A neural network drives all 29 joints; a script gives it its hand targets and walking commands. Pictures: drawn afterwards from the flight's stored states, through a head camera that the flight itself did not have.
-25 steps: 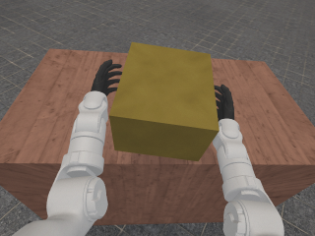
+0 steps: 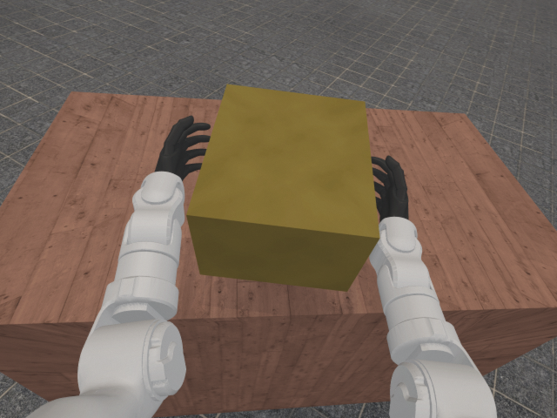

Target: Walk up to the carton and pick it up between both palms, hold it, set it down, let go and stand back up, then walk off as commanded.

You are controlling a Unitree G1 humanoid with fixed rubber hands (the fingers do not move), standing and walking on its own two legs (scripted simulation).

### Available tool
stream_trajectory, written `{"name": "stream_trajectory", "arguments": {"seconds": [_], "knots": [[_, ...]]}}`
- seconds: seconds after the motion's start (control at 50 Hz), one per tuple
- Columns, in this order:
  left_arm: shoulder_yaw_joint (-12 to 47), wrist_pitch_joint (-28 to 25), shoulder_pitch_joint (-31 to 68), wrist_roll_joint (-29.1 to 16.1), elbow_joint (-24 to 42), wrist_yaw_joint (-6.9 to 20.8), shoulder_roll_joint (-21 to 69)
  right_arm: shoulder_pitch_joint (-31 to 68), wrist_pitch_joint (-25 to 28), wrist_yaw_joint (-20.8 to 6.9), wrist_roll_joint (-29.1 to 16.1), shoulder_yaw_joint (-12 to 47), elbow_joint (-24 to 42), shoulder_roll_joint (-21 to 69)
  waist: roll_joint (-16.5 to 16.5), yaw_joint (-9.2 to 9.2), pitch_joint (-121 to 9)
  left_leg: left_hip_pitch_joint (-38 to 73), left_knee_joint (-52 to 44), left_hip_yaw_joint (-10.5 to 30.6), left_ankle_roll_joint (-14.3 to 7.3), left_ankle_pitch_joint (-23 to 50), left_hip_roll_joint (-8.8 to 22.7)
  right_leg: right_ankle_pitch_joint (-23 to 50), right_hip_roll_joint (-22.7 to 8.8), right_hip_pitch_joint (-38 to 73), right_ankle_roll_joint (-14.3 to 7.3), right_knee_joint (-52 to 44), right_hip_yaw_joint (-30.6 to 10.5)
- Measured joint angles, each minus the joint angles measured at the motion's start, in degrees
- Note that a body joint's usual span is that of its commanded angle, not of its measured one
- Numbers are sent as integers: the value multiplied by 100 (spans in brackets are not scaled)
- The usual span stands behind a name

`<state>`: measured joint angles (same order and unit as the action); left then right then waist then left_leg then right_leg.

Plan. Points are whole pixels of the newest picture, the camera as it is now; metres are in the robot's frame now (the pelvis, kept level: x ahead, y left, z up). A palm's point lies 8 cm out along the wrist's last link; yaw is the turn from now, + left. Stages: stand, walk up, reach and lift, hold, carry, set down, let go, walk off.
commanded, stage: set down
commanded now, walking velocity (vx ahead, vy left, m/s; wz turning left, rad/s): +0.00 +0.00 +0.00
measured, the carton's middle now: (285, 185) +0.44 -0.02 +0.10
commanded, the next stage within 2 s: none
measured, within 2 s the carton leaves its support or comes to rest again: rests again in 1.42 s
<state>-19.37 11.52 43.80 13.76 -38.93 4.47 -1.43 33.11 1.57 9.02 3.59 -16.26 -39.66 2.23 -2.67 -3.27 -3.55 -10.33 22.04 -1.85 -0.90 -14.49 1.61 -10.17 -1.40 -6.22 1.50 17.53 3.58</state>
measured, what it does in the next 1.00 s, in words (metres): stands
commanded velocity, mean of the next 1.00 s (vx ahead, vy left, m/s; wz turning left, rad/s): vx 0.00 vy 0.00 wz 0.00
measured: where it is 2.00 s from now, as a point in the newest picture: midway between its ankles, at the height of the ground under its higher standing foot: outside the picture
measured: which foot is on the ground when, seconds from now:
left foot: down 0.00-1.00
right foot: down 0.00-1.00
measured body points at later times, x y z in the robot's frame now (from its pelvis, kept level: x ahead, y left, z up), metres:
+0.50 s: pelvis -0.01 -0.02 +0.00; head +0.02 +0.00 +0.45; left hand +0.44 +0.12 +0.12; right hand +0.37 -0.20 +0.07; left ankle -0.03 +0.09 -0.75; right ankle -0.06 -0.15 -0.75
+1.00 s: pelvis -0.01 -0.01 +0.00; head +0.05 +0.04 +0.44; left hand +0.45 +0.13 +0.06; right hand +0.37 -0.19 +0.05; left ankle -0.03 +0.09 -0.75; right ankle -0.06 -0.15 -0.75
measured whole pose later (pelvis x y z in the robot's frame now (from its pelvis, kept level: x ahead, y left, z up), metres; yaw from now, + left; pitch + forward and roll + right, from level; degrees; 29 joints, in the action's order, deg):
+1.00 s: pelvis -0.01 -0.01 +0.00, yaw -1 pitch +7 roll -2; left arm -23.6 2.0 51.3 16.8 -56.2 7.6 -5.0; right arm 36.1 8.3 10.9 11.3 -23.3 -48.7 5.3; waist -5.6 -3.0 0.9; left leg -15.6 21.8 -3.1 -0.2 -12.7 1.9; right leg -10.4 -1.5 -11.6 1.5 16.8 3.6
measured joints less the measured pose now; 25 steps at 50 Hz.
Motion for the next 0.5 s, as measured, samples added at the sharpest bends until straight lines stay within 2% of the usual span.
{"name": "stream_trajectory", "arguments": {"seconds": [0.08, 0.18, 0.3, 0.38, 0.5], "knots": [[-2, 169, 69, 126, -1, 116, -50, 0, -65, 16, 0, 0, -1, 24, -143, 36, 382, 12, 0, -6, -23, 70, -4, 107, -4, 24, 0, -34, 1], [-2, 194, -114, 127, 1, 54, -55, -2, 30, 13, 0, 1, -197, 67, -211, 60, 799, 16, 0, -44, -23, 121, -5, 157, -12, 27, 0, -61, 0], [73, -248, -332, 50, -69, -70, -47, 2, 609, -30, 42, -54, -608, 68, -182, 56, 435, -32, -1, -105, -9, 71, -4, -8, -25, -25, 0, -74, 1], [74, -545, -80, 45, -472, -62, -89, 21, 766, -22, 134, -193, -624, 68, -171, 104, 43, -38, -1, -118, 43, 21, -4, -205, -31, -23, 0, -74, 1], [-227, -367, 530, 277, -739, 322, -166, 166, 494, 114, 151, -220, -629, 69, -34, 109, 415, -35, -19, -122, 73, 117, 24, -243, -5, -23, 0, -73, 0]]}}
